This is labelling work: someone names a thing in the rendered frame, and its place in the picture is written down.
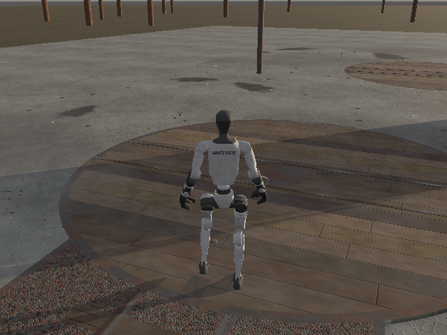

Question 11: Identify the left robot upper arm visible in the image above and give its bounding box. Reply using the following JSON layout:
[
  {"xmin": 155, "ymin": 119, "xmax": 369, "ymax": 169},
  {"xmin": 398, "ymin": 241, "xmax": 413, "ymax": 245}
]
[{"xmin": 190, "ymin": 140, "xmax": 210, "ymax": 179}]

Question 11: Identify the right robot upper arm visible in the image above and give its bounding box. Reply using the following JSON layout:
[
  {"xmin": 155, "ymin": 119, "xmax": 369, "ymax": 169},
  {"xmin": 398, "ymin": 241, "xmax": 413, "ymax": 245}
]
[{"xmin": 238, "ymin": 141, "xmax": 259, "ymax": 179}]

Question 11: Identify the robot left hand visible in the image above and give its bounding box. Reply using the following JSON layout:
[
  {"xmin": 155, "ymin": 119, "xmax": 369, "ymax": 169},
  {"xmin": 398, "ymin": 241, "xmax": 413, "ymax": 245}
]
[{"xmin": 179, "ymin": 194, "xmax": 196, "ymax": 210}]

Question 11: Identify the humanoid robot head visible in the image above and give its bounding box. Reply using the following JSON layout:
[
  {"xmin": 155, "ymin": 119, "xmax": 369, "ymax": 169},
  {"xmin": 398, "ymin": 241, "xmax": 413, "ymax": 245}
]
[{"xmin": 213, "ymin": 110, "xmax": 236, "ymax": 144}]

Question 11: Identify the robot right hand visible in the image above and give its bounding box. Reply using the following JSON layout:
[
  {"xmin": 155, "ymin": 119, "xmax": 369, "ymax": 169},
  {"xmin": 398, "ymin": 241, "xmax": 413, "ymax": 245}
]
[{"xmin": 251, "ymin": 189, "xmax": 268, "ymax": 204}]

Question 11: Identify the right robot thigh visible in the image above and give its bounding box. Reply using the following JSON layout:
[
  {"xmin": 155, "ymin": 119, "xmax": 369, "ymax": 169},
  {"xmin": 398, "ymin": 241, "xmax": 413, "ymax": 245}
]
[{"xmin": 233, "ymin": 195, "xmax": 248, "ymax": 246}]

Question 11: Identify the right robot forearm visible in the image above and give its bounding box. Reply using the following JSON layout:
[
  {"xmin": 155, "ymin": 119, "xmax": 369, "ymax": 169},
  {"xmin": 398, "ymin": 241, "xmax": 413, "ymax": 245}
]
[{"xmin": 252, "ymin": 168, "xmax": 265, "ymax": 193}]

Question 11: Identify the left robot forearm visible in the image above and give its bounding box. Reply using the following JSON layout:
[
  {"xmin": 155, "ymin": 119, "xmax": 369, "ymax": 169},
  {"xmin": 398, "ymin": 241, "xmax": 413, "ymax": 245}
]
[{"xmin": 182, "ymin": 169, "xmax": 196, "ymax": 197}]

